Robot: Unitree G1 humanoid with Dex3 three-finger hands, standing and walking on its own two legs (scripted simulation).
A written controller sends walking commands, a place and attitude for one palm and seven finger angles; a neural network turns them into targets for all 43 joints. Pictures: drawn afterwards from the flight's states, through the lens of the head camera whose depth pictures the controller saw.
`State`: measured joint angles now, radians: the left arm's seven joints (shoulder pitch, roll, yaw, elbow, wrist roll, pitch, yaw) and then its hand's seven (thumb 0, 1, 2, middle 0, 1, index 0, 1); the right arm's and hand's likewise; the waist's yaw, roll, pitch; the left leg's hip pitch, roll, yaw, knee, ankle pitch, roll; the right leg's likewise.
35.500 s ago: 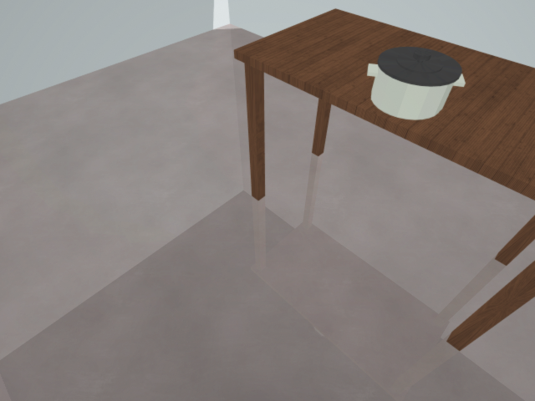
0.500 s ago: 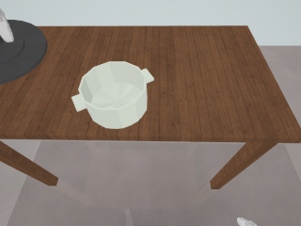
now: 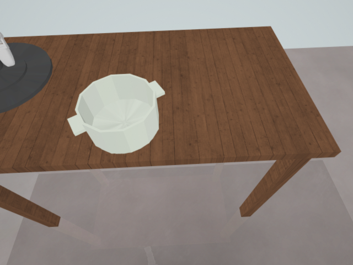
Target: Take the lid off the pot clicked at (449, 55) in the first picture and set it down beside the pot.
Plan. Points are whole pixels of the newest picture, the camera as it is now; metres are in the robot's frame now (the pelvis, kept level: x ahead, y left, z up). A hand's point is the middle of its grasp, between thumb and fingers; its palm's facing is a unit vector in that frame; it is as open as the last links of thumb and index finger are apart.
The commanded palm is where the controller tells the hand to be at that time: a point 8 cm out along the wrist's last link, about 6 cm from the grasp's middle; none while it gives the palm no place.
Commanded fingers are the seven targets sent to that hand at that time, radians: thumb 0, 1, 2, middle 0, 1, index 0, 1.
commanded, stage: lower the lid onto the table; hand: left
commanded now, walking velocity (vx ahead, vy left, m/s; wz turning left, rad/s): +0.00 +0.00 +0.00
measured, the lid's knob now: out of the picture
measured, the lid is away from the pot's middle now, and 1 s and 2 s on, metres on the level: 0.22 0.24 0.23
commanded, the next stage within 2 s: none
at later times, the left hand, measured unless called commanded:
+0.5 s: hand out of the picture +0.44 +0.35 +0.19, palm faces -0.35 -0.15 -0.92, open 6.8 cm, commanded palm +0.45 +0.36 +0.26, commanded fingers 0.00 0.72 0.91 -0.87 -1.06 -0.92 -1.09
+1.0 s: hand out of the picture +0.45 +0.36 +0.15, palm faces -0.42 -0.15 -0.89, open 6.8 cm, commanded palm +0.46 +0.37 +0.23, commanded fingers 0.00 0.72 0.91 -0.87 -1.06 -0.92 -1.09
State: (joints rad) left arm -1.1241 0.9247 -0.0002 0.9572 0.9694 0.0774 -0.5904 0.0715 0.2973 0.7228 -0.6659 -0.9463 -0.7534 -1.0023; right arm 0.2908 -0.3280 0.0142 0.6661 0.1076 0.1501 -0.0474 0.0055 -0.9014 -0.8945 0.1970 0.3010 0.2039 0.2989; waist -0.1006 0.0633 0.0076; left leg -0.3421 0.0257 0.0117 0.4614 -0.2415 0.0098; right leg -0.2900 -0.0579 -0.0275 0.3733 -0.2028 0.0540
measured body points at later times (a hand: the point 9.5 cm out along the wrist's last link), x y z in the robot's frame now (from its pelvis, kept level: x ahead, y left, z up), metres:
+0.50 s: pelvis +0.00 +0.01 +0.00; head +0.06 +0.00 +0.44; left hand +0.46 +0.35 +0.24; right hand +0.07 -0.27 -0.13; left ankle -0.01 +0.12 -0.74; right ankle -0.02 -0.16 -0.74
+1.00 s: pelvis +0.01 +0.01 +0.00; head +0.08 +0.01 +0.44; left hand +0.47 +0.36 +0.20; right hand +0.04 -0.27 -0.13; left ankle -0.01 +0.12 -0.74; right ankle -0.02 -0.16 -0.74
